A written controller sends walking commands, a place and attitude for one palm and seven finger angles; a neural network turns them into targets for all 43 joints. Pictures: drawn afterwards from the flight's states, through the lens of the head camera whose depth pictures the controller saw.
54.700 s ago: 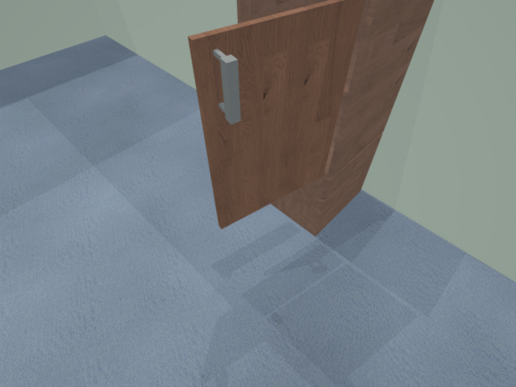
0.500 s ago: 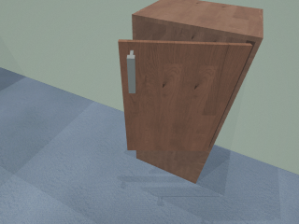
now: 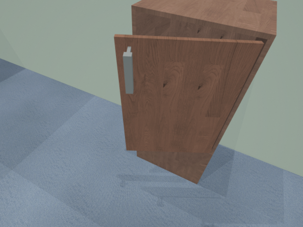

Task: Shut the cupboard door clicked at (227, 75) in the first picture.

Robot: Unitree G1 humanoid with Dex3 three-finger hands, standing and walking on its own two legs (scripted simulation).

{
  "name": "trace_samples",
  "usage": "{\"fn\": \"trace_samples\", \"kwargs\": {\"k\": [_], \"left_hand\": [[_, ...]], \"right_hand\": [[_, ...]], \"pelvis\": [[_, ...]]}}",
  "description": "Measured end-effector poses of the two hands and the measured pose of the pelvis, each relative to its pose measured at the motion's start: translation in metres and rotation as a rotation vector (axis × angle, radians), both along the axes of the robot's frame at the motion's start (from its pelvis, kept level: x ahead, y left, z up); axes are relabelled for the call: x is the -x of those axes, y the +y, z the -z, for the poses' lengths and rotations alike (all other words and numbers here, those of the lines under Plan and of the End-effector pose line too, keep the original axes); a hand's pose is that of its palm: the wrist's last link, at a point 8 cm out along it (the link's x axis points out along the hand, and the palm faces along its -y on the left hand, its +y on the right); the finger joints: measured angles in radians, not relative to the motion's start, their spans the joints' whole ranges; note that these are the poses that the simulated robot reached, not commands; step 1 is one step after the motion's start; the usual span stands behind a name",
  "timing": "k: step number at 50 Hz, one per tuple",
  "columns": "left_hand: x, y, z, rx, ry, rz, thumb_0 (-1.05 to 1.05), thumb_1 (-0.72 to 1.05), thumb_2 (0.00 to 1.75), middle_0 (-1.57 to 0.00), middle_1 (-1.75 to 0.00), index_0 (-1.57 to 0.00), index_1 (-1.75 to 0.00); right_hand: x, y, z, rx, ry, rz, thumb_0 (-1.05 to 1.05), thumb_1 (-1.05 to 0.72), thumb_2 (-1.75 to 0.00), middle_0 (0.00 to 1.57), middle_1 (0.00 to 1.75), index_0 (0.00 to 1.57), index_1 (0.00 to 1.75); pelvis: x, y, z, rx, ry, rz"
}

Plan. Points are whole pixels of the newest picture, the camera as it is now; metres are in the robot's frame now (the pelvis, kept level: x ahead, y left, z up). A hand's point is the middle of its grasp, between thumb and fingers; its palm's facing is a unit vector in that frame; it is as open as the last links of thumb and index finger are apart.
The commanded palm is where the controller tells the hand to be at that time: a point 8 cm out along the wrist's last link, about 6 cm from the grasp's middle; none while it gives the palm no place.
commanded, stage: shuffle to correct the standing spot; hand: left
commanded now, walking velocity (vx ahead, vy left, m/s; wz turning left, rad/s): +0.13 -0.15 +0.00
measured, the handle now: (129, 70) +0.52 +0.11 +0.16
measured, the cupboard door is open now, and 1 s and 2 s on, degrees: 26 26 26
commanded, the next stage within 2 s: come to a stop and stand still in 0.48 s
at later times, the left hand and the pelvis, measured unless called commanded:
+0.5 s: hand out of the picture +0.16 +0.14 -0.16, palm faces -0.04 -0.98 -0.21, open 7.3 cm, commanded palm none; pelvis +0.08 -0.06 +0.00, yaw -2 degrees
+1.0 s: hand out of the picture +0.15 +0.08 -0.18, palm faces +0.10 -0.98 -0.19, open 7.3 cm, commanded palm none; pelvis +0.11 -0.10 +0.00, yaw +1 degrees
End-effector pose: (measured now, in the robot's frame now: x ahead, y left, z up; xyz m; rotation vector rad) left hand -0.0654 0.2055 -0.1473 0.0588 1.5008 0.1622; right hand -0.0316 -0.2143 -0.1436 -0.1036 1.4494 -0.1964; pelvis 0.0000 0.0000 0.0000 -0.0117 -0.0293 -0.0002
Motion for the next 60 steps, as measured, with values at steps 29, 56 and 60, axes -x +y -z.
{"fn": "trace_samples", "kwargs": {"k": [29,56,60], "left_hand": [[-0.254,-0.043,-0.013,-0.113,-0.296,0.162,0.01,0.92,0.9,-0.19,-0.3,-0.19,-0.3],[-0.172,-0.078,0.001,-0.123,-0.183,0.017,0.0,0.91,0.9,-0.2,-0.3,-0.2,-0.3],[-0.152,-0.078,-0.002,-0.137,-0.185,0.045,0.0,0.91,0.9,-0.2,-0.3,-0.2,-0.3]], "right_hand": [[-0.049,-0.082,0.011,-0.012,0.114,0.092,0.01,-0.91,-0.89,0.2,0.3,0.2,0.3],[-0.243,-0.11,-0.002,-0.009,-0.334,-0.156,0.0,-0.91,-0.89,0.2,0.3,0.2,0.3],[-0.23,-0.111,0.002,-0.027,-0.377,-0.146,0.01,-0.91,-0.89,0.2,0.3,0.2,0.3]], "pelvis": [[-0.1,-0.083,0.011,-0.008,0.031,0.016],[-0.096,-0.107,0.013,-0.022,0.028,-0.015],[-0.082,-0.108,0.015,-0.018,-0.01,-0.022]]}}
